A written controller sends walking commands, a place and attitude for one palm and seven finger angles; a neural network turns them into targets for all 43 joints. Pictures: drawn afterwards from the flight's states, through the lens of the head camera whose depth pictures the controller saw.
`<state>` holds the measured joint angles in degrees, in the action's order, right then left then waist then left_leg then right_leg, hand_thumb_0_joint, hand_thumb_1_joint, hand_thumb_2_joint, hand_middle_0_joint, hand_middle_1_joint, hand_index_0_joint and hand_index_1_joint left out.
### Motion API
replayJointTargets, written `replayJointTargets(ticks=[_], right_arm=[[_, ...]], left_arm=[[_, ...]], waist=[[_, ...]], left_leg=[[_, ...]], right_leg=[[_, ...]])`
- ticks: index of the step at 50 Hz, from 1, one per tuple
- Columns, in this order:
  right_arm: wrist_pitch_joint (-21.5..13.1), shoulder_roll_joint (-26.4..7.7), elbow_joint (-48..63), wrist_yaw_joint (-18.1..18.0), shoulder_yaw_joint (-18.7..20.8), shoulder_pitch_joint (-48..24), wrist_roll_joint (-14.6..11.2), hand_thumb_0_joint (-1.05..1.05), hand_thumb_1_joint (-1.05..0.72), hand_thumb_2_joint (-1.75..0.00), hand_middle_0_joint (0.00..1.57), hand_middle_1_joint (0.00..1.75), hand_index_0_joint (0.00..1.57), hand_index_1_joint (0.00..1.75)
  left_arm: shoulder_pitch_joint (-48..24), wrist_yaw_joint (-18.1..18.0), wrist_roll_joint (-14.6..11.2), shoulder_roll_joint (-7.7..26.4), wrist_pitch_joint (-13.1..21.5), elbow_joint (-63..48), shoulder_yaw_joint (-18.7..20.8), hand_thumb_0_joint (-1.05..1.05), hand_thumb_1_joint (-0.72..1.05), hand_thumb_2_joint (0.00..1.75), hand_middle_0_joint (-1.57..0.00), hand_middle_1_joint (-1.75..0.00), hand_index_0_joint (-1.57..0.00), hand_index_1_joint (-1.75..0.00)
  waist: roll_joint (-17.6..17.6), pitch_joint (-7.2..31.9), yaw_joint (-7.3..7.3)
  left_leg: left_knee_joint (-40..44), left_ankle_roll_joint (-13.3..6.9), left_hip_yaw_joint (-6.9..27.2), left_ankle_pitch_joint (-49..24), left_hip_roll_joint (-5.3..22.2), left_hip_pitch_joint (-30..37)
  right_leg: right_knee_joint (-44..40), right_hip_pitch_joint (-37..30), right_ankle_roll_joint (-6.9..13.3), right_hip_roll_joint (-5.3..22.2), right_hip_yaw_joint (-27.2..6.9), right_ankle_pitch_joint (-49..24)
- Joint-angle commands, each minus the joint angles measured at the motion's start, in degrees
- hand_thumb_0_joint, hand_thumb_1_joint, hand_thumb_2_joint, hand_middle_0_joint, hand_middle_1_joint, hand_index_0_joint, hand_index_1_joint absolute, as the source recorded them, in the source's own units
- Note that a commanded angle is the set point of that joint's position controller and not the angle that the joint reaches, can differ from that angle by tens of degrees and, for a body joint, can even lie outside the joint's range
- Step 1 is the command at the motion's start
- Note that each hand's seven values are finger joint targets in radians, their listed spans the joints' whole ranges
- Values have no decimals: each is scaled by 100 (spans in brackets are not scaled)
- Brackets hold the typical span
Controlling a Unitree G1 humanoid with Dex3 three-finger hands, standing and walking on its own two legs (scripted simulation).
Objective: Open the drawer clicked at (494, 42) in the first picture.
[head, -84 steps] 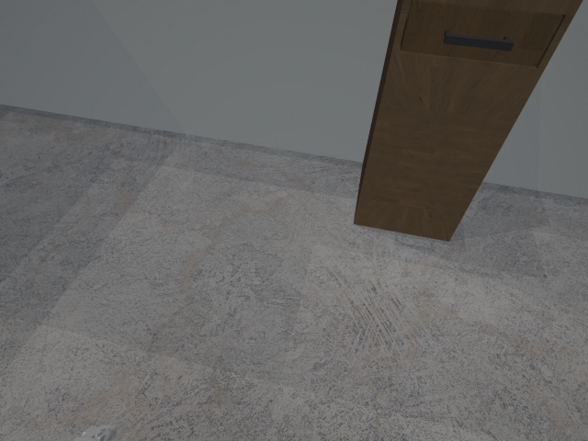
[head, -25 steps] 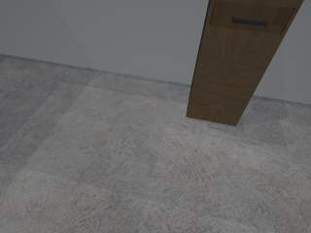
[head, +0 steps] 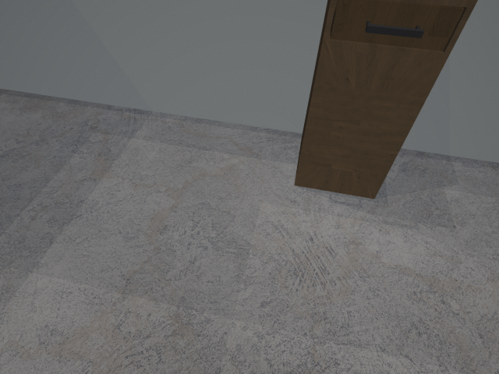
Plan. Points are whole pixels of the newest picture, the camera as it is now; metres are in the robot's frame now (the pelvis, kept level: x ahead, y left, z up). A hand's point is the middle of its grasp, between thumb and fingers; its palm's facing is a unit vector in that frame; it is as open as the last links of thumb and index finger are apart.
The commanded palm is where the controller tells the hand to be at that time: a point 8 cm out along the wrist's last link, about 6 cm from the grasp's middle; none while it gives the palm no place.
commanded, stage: walk to a spot facing it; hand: left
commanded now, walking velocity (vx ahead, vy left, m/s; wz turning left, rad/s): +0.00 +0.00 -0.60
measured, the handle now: (393, 28) +1.14 -0.40 +0.09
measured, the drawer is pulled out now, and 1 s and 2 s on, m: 0.00 0.00 0.00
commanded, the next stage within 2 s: none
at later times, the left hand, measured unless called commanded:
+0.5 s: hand out of the picture +0.04 +0.17 -0.17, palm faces -0.18 -0.95 -0.24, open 7.4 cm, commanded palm none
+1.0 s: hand out of the picture +0.15 +0.16 -0.17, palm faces -0.53 -0.82 -0.22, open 7.4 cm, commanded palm none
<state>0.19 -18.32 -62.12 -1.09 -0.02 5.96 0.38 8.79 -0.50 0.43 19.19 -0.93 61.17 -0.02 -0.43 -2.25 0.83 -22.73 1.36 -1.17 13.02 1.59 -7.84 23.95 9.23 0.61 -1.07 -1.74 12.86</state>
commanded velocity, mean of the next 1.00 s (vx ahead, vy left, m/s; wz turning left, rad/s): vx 0.04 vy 0.00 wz -0.60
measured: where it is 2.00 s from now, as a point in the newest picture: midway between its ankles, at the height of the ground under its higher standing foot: outside the picture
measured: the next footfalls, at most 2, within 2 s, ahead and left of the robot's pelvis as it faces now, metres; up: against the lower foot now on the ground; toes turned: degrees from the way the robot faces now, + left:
left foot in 0.70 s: +0.01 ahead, +0.13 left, +0.00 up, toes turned -22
right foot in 1.10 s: -0.09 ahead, -0.13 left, +0.00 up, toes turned -43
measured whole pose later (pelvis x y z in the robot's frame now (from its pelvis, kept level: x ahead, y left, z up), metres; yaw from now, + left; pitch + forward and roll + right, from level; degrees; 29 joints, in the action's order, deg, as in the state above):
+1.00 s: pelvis -0.05 +0.02 +0.00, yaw -34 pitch +0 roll -2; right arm -0.1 -11.7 -52.4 -1.1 1.8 14.5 1.6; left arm 10.5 3.0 1.4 16.0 -4.9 51.8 4.8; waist -0.5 -3.4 -0.3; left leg -28.4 1.0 -10.1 19.7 6.9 -7.9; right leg 49.0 24.0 -3.6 2.4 2.7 24.9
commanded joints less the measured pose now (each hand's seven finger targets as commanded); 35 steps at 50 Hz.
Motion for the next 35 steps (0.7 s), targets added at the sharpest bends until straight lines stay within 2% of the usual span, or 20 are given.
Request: replayJointTargets(ticks=[1, 4, 6, 8, 9, 10, 11, 12, 13, 14, 15, 16, 18, 23, 28, 30, 32, 33, 34, 35], right_arm=[[14, -694, 493, -80, 256, 316, 33, 0, -90, -90, 20, 30, 20, 30], [49, -752, 755, -94, 366, 255, 44, 0, -90, -90, 20, 30, 20, 30], [45, -819, 907, -88, 437, 176, 46, 0, -90, -90, 20, 30, 20, 30], [12, -809, 1038, -71, 491, 33, 59, 0, -90, -90, 20, 30, 20, 30], [11, -792, 1121, -65, 517, -82, 60, 0, -90, -90, 20, 30, 20, 30], [25, -748, 1183, -63, 520, -179, 74, 0, -90, -90, 20, 30, 20, 30], [77, -638, 1263, -46, 521, -221, 61, 0, -90, -90, 20, 30, 20, 30], [100, -100, 1452, -18, 439, -87, 19, 0, -90, -90, 20, 30, 20, 30], [158, -273, 1468, -54, 448, -248, 27, 0, -90, -90, 20, 30, 20, 30], [152, -246, 1415, -47, 480, -253, 5, 0, -90, -90, 20, 30, 20, 30], [125, -266, 1323, -25, 488, -109, 27, 0, -90, -90, 20, 30, 20, 30], [109, -229, 1231, -5, 479, 42, 42, 0, -90, -90, 20, 30, 20, 30], [122, -104, 1176, -19, 467, 156, 49, 0, -90, -90, 20, 30, 20, 30], [128, 9, 1266, -50, 444, 17, 29, 0, -90, -90, 20, 30, 20, 30], [61, 9, 1379, -78, 425, 74, -25, 0, -90, -90, 20, 30, 20, 30], [32, -26, 1372, -106, 425, 301, -54, 0, -90, -90, 20, 30, 20, 30], [-19, -36, 1270, -133, 426, 803, -69, 0, -90, -90, 20, 30, 20, 30], [-72, -172, 1198, -169, 453, 1073, -65, 0, -90, -90, 20, 30, 20, 30], [-100, -601, 1256, -185, 532, 1090, 7, 0, -90, -90, 20, 30, 20, 30], [-56, -939, 1457, -172, 583, 739, 43, 0, -90, -90, 20, 30, 20, 30]], left_arm=[[138, -26, 41, 619, -82, -563, 237, 0, 90, 90, -20, -30, -20, -30], [201, 29, 61, 540, -137, -820, 295, 0, 90, 90, -20, -30, -20, -30], [329, 63, 61, 419, -155, -929, 326, 0, 90, 90, -20, -30, -20, -30], [494, 95, 66, 241, -180, -1028, 371, 0, 90, 90, -20, -30, -20, -30], [659, 111, 63, 209, -183, -1040, 401, 0, 90, 90, -20, -30, -20, -30], [892, 124, 75, 209, -153, -1016, 445, 0, 90, 90, -20, -30, -20, -30], [1232, 113, 114, 419, -86, -975, 505, 0, 90, 90, -20, -30, -20, -30], [1260, 28, 183, 1022, 2, -1031, 616, 0, 90, 90, -20, -30, -20, -30], [1371, -37, 74, 950, -7, -1075, 617, 0, 90, 90, -20, -30, -20, -30], [976, -52, 80, 825, -28, -1133, 591, 0, 90, 90, -20, -30, -20, -30], [652, -49, 73, 648, -19, -1234, 560, 0, 90, 90, -20, -30, -20, -30], [520, -54, 60, 557, 2, -1291, 537, 0, 90, 90, -20, -30, -20, -30], [592, -56, 66, 469, 28, -1299, 540, 0, 90, 90, -20, -30, -20, -30], [875, -28, 79, 485, -13, -1198, 607, 0, 90, 90, -20, -30, -20, -30], [791, -13, 113, 575, -74, -1250, 664, 0, 90, 90, -20, -30, -20, -30], [615, -13, 119, 604, -107, -1302, 681, 0, 90, 90, -20, -30, -20, -30], [344, -11, 101, 609, -141, -1373, 668, 0, 90, 90, -20, -30, -20, -30], [217, 0, 72, 464, -148, -1439, 643, 0, 90, 90, -20, -30, -20, -30], [202, 68, 23, 155, -172, -1556, 588, 0, 90, 90, -20, -30, -20, -30], [214, 118, 61, 63, -164, -1654, 614, 0, 90, 90, -20, -30, -20, -30]], waist=[[107, 315, -120], [398, 206, -106], [736, 281, -40], [1136, 267, 71], [1206, 259, 147], [920, 225, 290], [-42, 265, 450], [-2035, 162, 335], [-1675, 206, 484], [-1134, -1, 247], [-720, 18, 84], [-413, 238, -4], [-481, 521, 3], [-573, 589, 152], [-785, 690, 174], [-882, 747, 73], [-780, 855, -170], [-519, 890, -320], [741, 689, -361], [1623, 309, -222]], left_leg=[[-201, -177, 153, -1034, 741, 114], [-162, -348, 297, -637, 1022, -82], [-48, -560, 498, -560, 1364, -311], [19, -881, 607, -1085, 1792, -488], [-178, -905, 467, -1200, 1866, -767], [-739, -734, 222, -1193, 1697, -1102], [-1971, -292, -311, -476, 1111, -1482], [-3617, 202, -712, 1807, 44, -2680], [-4183, 122, 282, 2014, 23, -2414], [-4496, 90, 474, 1632, 111, -2530], [-4478, 109, 496, 1221, 222, -2478], [-4348, 155, 413, 973, 255, -2323], [-4056, 213, 304, 855, 187, -2120], [-3318, 234, 232, 954, 32, -2020], [-2096, 125, 238, 1181, -116, -1541], [-1495, 43, 279, 1163, -182, -1158], [-433, -33, 183, 635, -242, -259], [193, -161, 402, 414, 53, 636], [954, -545, 1651, 1052, 1176, 1169], [1251, -936, 2508, 831, 2466, 450]], right_leg=[[322, 577, 100, 588, -669, -1665], [888, 1018, 40, 323, -569, -1169], [1581, 1071, -11, 147, -348, -587], [2268, 1083, -113, 70, 75, 1027], [2247, 811, -113, 203, 101, 1179], [1725, 378, -83, 266, 53, 861], [646, 84, 58, 544, -512, -388], [-493, -44, 597, 1990, -2983, -1466], [-1039, 493, 769, 2031, -3396, -1154], [-996, 605, 957, 1872, -3272, -549], [-826, 579, 1025, 1624, -2827, -497], [-667, 464, 968, 1437, -2475, -786], [-555, 281, 929, 1243, -2190, -1054], [-569, 35, 938, 1083, -2371, -1004], [-572, 59, 937, 959, -2720, -951], [-550, 233, 863, 917, -2870, -1007], [-375, 727, 587, 743, -2761, -809], [-35, 1494, 319, 399, -2436, -299], [973, 2669, -1, -335, -1570, 756], [2700, 3048, -279, -583, -497, 1738]])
